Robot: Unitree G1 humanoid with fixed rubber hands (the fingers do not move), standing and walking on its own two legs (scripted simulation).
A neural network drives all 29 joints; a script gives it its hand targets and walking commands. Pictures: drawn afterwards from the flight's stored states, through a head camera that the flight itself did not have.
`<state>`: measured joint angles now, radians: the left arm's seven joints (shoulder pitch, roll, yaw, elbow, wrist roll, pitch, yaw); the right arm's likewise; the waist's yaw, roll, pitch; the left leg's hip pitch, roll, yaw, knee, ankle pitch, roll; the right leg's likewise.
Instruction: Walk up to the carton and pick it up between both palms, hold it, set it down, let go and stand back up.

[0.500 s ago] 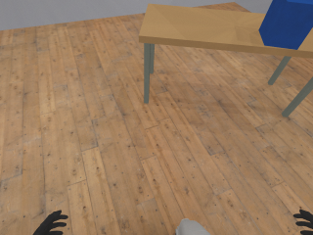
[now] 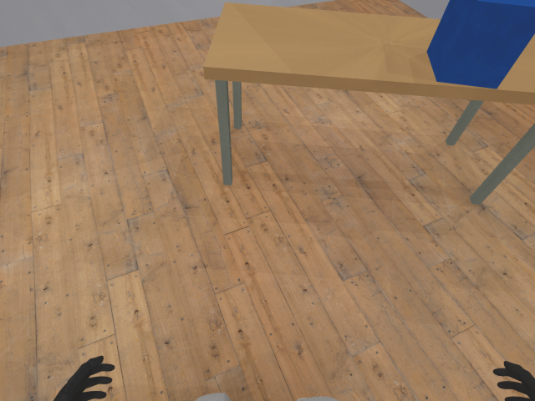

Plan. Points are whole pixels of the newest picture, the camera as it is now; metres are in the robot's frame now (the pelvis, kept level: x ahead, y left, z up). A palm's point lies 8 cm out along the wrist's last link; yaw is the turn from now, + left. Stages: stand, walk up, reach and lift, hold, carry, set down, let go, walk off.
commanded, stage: walk up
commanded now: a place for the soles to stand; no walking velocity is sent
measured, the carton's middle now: (479, 33) +1.17 -0.66 +0.00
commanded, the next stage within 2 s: none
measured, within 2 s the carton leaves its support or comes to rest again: neither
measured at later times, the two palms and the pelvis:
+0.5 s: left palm (196, 293) +0.29 +0.15 -0.07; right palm out of the picture +0.16 -0.51 -0.07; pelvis +0.12 -0.15 -0.01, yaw -9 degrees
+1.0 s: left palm (227, 236) +0.42 +0.11 -0.09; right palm out of the picture +0.28 -0.54 -0.04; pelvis +0.26 -0.19 +0.00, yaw -11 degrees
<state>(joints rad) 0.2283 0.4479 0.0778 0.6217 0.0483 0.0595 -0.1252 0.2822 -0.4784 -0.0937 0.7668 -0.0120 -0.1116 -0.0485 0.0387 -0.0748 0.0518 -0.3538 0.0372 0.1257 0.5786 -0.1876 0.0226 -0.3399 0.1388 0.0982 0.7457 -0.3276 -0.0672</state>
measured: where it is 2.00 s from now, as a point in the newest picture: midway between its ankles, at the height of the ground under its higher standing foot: (361, 330)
